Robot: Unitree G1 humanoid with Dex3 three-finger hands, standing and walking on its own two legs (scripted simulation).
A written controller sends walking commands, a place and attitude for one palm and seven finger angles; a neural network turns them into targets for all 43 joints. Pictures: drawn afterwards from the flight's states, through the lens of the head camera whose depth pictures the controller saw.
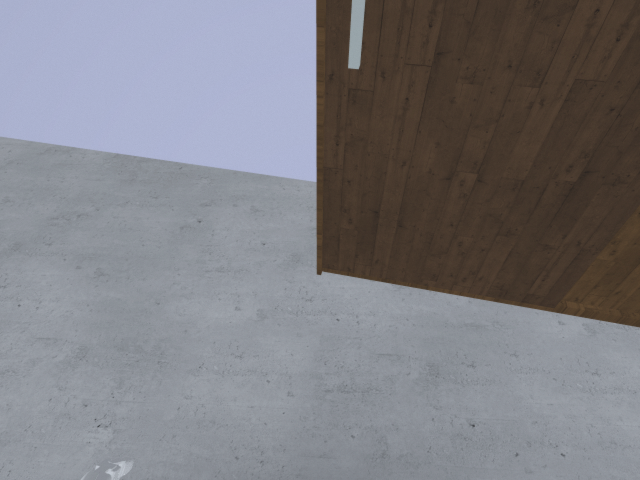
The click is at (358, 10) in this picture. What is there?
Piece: wardrobe's sliding door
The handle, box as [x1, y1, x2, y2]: [348, 0, 364, 68]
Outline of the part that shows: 364,0 352,0 348,67 350,68 358,68 359,66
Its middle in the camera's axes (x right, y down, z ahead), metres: +0.08 -0.47 +0.82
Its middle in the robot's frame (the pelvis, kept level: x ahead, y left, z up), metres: +0.95 -0.03 +0.19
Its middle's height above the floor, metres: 0.96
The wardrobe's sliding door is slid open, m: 0.00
